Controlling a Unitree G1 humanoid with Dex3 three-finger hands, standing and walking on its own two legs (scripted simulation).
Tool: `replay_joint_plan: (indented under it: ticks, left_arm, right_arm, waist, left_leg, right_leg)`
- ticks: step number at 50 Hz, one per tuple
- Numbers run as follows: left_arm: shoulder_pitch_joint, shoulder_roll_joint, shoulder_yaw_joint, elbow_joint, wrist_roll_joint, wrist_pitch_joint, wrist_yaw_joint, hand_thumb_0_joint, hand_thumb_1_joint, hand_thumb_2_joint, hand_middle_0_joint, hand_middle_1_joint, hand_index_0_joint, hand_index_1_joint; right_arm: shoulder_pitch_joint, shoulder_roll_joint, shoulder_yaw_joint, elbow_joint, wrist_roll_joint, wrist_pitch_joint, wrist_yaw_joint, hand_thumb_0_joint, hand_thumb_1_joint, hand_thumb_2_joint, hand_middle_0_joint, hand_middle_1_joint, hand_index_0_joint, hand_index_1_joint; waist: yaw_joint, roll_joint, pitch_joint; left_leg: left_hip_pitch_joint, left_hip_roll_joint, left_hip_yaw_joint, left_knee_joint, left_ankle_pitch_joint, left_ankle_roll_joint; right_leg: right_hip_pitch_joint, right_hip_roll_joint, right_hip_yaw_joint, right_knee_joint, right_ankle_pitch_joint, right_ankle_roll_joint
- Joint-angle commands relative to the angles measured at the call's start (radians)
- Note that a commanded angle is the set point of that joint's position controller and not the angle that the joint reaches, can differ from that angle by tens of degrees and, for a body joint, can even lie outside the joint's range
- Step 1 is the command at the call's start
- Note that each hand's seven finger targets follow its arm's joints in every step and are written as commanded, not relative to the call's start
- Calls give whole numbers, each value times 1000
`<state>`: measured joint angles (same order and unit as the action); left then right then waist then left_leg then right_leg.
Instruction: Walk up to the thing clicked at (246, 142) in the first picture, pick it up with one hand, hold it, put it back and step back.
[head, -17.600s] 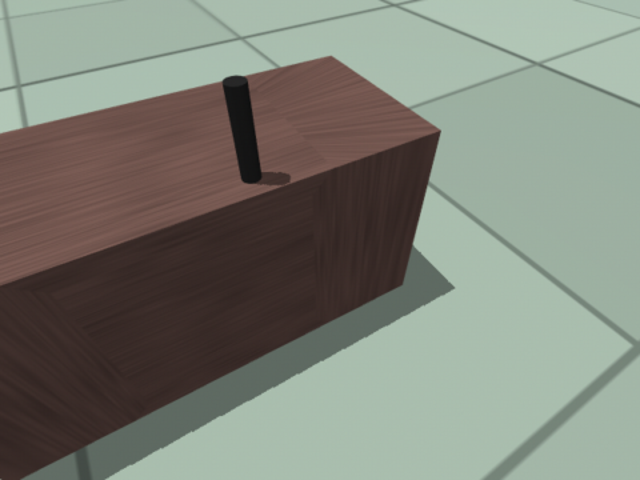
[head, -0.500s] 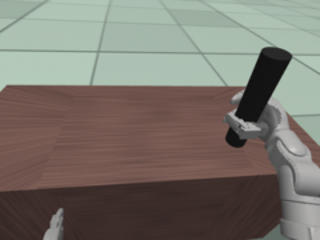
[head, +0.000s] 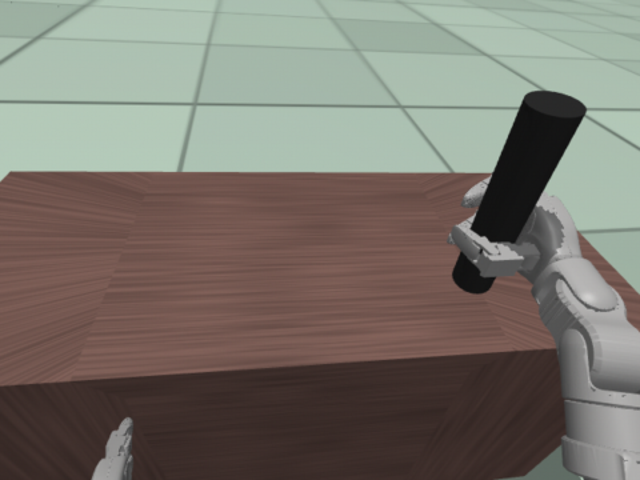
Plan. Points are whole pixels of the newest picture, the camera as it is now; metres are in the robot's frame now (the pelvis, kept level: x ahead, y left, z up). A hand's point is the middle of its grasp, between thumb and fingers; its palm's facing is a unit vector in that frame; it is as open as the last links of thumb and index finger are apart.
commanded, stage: hold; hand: right
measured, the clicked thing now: (504, 209) +0.32 -0.17 +0.26
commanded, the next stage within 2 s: crouch in 0.14 s
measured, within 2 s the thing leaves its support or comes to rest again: neither
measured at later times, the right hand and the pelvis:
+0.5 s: hand (474, 243) +0.32 -0.16 +0.20, palm faces -0.03 +1.00 +0.00, open 6.5 cm; pelvis -0.01 +0.00 +0.00, yaw +0 degrees
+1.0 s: hand (436, 256) +0.38 -0.15 +0.13, palm faces -0.03 +1.00 +0.00, open 6.5 cm; pelvis -0.01 +0.00 +0.00, yaw +1 degrees
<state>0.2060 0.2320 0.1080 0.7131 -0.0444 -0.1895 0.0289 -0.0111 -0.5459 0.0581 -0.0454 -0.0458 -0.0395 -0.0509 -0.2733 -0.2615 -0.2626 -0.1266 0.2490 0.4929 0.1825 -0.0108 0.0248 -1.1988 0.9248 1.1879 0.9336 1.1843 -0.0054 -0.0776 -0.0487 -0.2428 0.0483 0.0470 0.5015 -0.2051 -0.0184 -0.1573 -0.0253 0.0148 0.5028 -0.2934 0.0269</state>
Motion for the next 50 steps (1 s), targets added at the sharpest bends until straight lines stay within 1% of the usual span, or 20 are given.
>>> replay_joint_plan:
  ticks: [1, 3, 7, 11, 12, 16, 19, 20, 21, 25, 28, 30, 32, 34, 36, 39, 41, 46, 48, 50]
  left_arm:
    - [-152, 124, 39, -185, -4, -54, 2, 0, -559, 61, -45, -42, -40, -47]
    - [-142, 99, 20, -146, -3, -50, -1, 0, -560, 61, -45, -42, -40, -48]
    - [-147, 128, 48, -162, 1, -59, 2, 0, -554, 58, -44, -43, -40, -46]
    - [-139, 92, 10, -159, -6, -60, -4, 0, -551, 54, -44, -43, -42, -45]
    - [-180, 112, 22, -202, -7, -66, -3, 0, -550, 71, -49, -61, -53, -58]
    - [-140, 81, -4, -160, -6, -61, -9, 0, -543, 61, -41, -48, -42, -48]
    - [-154, 122, 28, -187, -2, -66, -8, 0, -548, 63, -43, -46, -41, -47]
    - [-118, 92, 5, -136, -3, -64, -8, 0, -552, 66, -42, -46, -40, -48]
    - [-126, 104, 19, -140, -4, -68, -7, 0, -548, 62, -43, -47, -41, -48]
    - [-131, 95, 6, -131, 5, -94, -1, 0, -553, 66, -43, -45, -41, -48]
    - [-157, 114, 14, -201, 12, -122, 8, 0, -549, 62, -44, -47, -44, -47]
    - [-119, 79, -15, -157, 15, -127, 11, 0, -551, 64, -45, -48, -44, -48]
    - [-119, 109, 13, -122, 20, -135, 19, 0, -554, 67, -45, -48, -43, -49]
    - [-152, 88, -12, -168, 26, -146, 19, 0, -562, 72, -47, -47, -42, -51]
    - [-120, 105, 8, -148, 29, -144, 27, 0, -563, 70, -46, -44, -41, -49]
    - [-134, 63, -39, -150, 28, -134, 26, 0, -569, 75, -47, -45, -40, -52]
    - [-128, 113, 9, -110, 32, -124, 34, 0, -567, 72, -49, -44, -42, -51]
    - [-154, 108, -12, -200, 31, -113, 47, 0, -564, 71, -49, -45, -43, -51]
    - [-90, 70, -37, -151, 31, -94, 49, 0, -563, 71, -49, -45, -43, -51]
    - [-98, 132, 15, -161, 31, -80, 57, 0, -563, 69, -50, -43, -43, -50]
  right_arm:
    - [-366, -177, -64, -215, 19, -61, 4, 0, -499, -1335, 1408, 1464, 1424, 1464]
    - [-383, -182, -67, -226, 21, -64, 2, 0, -509, -1335, 1409, 1463, 1425, 1463]
    - [-388, -182, -58, -232, 11, -64, -5, 0, -500, -1318, 1397, 1447, 1411, 1447]
    - [-377, -174, -55, -209, 22, -57, 6, 0, -510, -1324, 1405, 1455, 1419, 1455]
    - [-398, -184, -63, -233, 24, -55, 3, 0, -432, -1351, 1368, 1457, 1389, 1457]
    - [-362, -167, -53, -178, 20, -36, 5, 0, -560, -1303, 1416, 1436, 1420, 1436]
    - [-391, -176, -63, -150, 15, -36, -4, 0, -529, -1297, 1399, 1427, 1406, 1427]
    - [-380, -157, -47, -107, 14, -40, -6, 0, -538, -1300, 1406, 1431, 1412, 1431]
    - [-370, -161, -56, -88, 14, -47, -8, 0, -542, -1302, 1409, 1434, 1415, 1434]
    - [-432, -144, -29, -18, -4, -113, -19, 0, -528, -1307, 1410, 1438, 1417, 1438]
    - [-507, -164, -28, -1, -22, -192, -28, 0, -555, -1323, 1431, 1455, 1436, 1455]
    - [-503, -171, -37, 48, -27, -244, -31, 0, -590, -1339, 1453, 1473, 1457, 1473]
    - [-529, -193, -46, 117, -35, -289, -36, 0, -613, -1353, 1469, 1486, 1471, 1486]
    - [-549, -186, -30, 136, -50, -342, -39, 0, -619, -1361, 1473, 1492, 1475, 1492]
    - [-516, -178, -31, 204, -47, -381, -34, 0, -644, -1391, 1508, 1527, 1510, 1527]
    - [-539, -189, -32, 255, -46, -440, -25, 0, -626, -1390, 1500, 1524, 1504, 1525]
    - [-526, -202, -46, 320, -42, -471, -22, 0, -631, -1408, 1513, 1542, 1517, 1542]
    - [-589, -187, -16, 359, -42, -562, -7, 0, -613, -1392, 1499, 1527, 1504, 1528]
    - [-565, -179, -4, 418, -43, -584, 3, 0, -589, -1388, 1486, 1521, 1493, 1521]
    - [-569, -215, -39, 452, -33, -603, 2, 0, -567, -1385, 1479, 1519, 1487, 1519]
  waist:
    - [1, 93, -163]
    - [-6, 69, -154]
    - [9, 76, -159]
    - [-1, 62, -134]
    - [-1, 61, -160]
    - [0, 83, -122]
    - [18, 87, -149]
    - [15, 117, -97]
    - [17, 111, -100]
    - [32, 124, -99]
    - [41, 113, -173]
    - [25, 87, -155]
    - [30, 63, -174]
    - [32, 67, -204]
    - [34, 69, -231]
    - [21, 72, -232]
    - [30, 72, -236]
    - [52, 117, -268]
    - [50, 84, -251]
    - [47, 85, -265]
  left_leg:
    - [81, -34, 35, -78, 135, 5]
    - [87, -31, 35, -83, 121, 7]
    - [73, -37, 36, -79, 94, 8]
    - [73, -36, 37, -90, 59, 8]
    - [84, -36, 38, -92, 50, 8]
    - [70, -36, 38, -97, 52, 5]
    - [68, -33, 33, -98, 54, 1]
    - [49, -34, 34, -103, 48, -1]
    - [46, -35, 32, -104, 41, -1]
    - [20, -34, 25, -96, 28, -3]
    - [35, -33, 22, -80, 34, -2]
    - [33, -28, 15, -75, 34, -3]
    - [30, -27, 10, -64, 52, -1]
    - [40, -24, 4, -61, 48, -3]
    - [55, -26, 4, -50, 97, -1]
    - [60, -26, 1, -44, 134, 1]
    - [50, -27, -1, -45, 123, 3]
    - [48, -32, -3, -43, 127, 1]
    - [39, -32, -1, -32, 168, 5]
    - [36, -35, 1, -26, 193, 9]
  right_leg:
    - [9, 33, -19, -77, 176, -38]
    - [0, 33, -18, -81, 159, -37]
    - [2, 30, -18, -89, 134, -37]
    - [-17, 33, -18, -95, 100, -38]
    - [-13, 31, -16, -98, 96, -37]
    - [-27, 35, -17, -97, 90, -41]
    - [-7, 34, -19, -96, 88, -43]
    - [-29, 35, -19, -94, 81, -47]
    - [-27, 34, -19, -98, 71, -47]
    - [-40, 28, -16, -95, 49, -50]
    - [-22, 24, -15, -89, 54, -45]
    - [-40, 28, -20, -79, 53, -45]
    - [-44, 28, -22, -72, 64, -42]
    - [-53, 31, -26, -64, 60, -43]
    - [-46, 28, -27, -55, 104, -39]
    - [-62, 29, -31, -50, 139, -37]
    - [-68, 28, -31, -52, 128, -37]
    - [-53, 25, -32, -50, 124, -41]
    - [-54, 26, -34, -44, 164, -35]
    - [-47, 23, -30, -43, 198, -33]
